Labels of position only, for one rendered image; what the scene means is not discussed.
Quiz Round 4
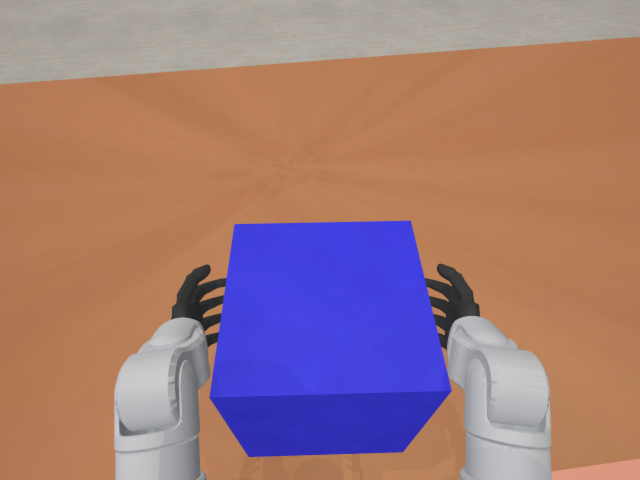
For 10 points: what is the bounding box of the left robot hand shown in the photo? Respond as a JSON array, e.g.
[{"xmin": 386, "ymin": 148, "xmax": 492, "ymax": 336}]
[{"xmin": 171, "ymin": 264, "xmax": 227, "ymax": 347}]

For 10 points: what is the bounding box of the right robot forearm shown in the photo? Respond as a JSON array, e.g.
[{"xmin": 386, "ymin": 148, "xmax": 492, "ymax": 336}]
[{"xmin": 446, "ymin": 316, "xmax": 552, "ymax": 480}]

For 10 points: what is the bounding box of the right robot hand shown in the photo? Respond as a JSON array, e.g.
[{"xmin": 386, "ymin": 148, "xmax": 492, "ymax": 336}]
[{"xmin": 425, "ymin": 264, "xmax": 480, "ymax": 351}]

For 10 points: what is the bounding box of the left robot forearm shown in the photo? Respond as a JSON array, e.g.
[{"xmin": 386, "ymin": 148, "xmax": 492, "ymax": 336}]
[{"xmin": 114, "ymin": 318, "xmax": 211, "ymax": 480}]

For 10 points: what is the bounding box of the carton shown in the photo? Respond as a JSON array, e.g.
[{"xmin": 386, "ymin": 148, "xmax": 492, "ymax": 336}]
[{"xmin": 209, "ymin": 221, "xmax": 452, "ymax": 457}]

